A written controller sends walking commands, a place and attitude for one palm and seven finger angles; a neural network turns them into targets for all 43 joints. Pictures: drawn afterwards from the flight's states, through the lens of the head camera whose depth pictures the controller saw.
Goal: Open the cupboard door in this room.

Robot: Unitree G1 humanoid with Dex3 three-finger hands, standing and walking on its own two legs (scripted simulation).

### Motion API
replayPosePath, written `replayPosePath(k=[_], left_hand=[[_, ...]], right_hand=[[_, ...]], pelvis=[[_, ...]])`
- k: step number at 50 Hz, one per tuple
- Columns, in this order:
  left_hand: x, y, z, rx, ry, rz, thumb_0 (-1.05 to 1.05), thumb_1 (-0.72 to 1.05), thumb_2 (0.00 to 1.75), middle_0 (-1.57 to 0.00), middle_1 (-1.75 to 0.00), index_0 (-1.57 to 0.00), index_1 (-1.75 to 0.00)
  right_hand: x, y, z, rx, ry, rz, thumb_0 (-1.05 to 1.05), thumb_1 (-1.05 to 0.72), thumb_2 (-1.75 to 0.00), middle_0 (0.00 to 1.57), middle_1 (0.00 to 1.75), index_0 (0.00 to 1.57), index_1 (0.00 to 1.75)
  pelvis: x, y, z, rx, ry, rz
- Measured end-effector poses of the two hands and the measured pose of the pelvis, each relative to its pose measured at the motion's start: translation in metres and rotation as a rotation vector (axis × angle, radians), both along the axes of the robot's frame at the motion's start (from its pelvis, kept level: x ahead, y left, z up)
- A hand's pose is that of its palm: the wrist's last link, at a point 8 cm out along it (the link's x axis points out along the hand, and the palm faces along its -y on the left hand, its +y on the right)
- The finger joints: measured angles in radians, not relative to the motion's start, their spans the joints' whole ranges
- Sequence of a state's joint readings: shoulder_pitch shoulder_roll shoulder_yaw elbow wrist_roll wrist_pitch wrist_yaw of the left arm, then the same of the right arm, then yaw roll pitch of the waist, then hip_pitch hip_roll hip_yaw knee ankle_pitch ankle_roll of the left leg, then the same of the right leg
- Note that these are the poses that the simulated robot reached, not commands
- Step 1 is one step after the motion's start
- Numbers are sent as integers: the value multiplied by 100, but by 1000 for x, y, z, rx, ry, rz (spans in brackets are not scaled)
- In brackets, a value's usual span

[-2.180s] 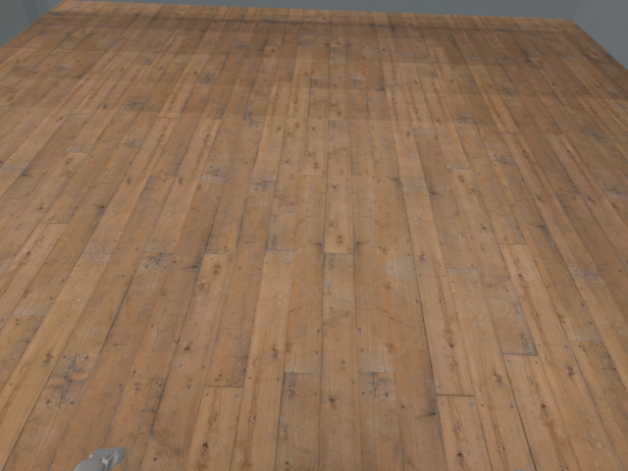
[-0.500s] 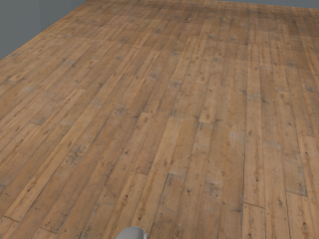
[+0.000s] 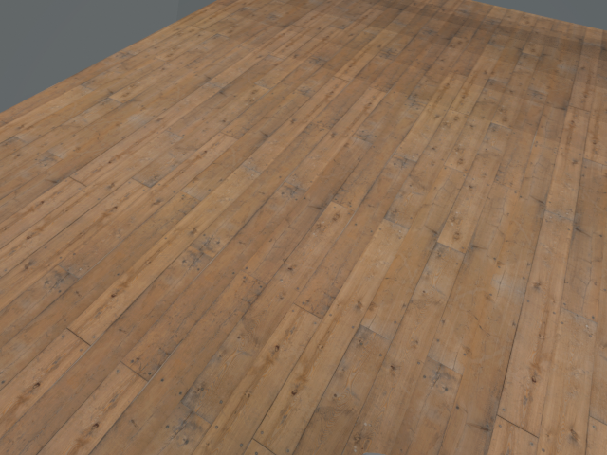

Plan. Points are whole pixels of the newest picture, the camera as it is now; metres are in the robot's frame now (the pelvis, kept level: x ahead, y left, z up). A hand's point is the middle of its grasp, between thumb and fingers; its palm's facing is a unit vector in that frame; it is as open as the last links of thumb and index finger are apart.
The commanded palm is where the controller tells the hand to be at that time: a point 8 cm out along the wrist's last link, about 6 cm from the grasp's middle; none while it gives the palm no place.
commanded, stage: turn or walk to find it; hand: left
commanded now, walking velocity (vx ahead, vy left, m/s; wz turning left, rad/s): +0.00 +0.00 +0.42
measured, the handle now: out of the picture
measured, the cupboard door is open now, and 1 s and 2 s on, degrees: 0 0 0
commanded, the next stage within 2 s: stand and wait in 1.64 s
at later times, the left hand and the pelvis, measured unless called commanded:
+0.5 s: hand out of the picture -0.04 +0.21 -0.19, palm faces +0.27 -0.94 -0.21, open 7.4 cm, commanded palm none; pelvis -0.03 +0.01 -0.02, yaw +14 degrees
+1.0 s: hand out of the picture -0.02 +0.21 -0.15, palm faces +0.41 -0.87 -0.27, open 7.4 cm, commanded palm none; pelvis -0.04 -0.01 +0.00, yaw +25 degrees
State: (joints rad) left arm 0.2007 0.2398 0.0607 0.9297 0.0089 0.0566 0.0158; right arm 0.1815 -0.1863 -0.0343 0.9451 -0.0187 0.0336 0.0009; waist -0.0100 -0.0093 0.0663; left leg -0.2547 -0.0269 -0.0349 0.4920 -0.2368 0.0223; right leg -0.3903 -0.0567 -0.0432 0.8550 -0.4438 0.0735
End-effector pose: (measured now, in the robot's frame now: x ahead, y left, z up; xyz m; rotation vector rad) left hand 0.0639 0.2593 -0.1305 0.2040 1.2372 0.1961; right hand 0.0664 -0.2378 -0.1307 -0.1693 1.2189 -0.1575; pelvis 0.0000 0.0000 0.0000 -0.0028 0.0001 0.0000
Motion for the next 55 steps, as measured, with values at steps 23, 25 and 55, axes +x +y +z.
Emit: replayPosePath(k=[23, 25, 55], left_hand=[[-104, -13, -21, -55, 31, 225, 1, 90, 90, -21, -30, -21, -30], [-118, -1, -32, -61, 54, 258, 1, 90, 90, -21, -30, -21, -30], [-145, -27, 14, 27, -78, 428, 1, 90, 90, -20, -30, -20, -30]], right_hand=[[22, -3, -1, -61, 60, 199, 1, -91, -90, 19, 30, 20, 30], [30, 10, -2, -73, 25, 230, 1, -91, -90, 19, 30, 20, 30], [36, 8, -13, -3, 93, 403, 1, -91, -90, 19, 30, 20, 30]], pelvis=[[-24, 3, -9, 3, -7, 226], [-27, 12, -15, 2, -4, 238], [-45, -15, 1, 27, -10, 484]])
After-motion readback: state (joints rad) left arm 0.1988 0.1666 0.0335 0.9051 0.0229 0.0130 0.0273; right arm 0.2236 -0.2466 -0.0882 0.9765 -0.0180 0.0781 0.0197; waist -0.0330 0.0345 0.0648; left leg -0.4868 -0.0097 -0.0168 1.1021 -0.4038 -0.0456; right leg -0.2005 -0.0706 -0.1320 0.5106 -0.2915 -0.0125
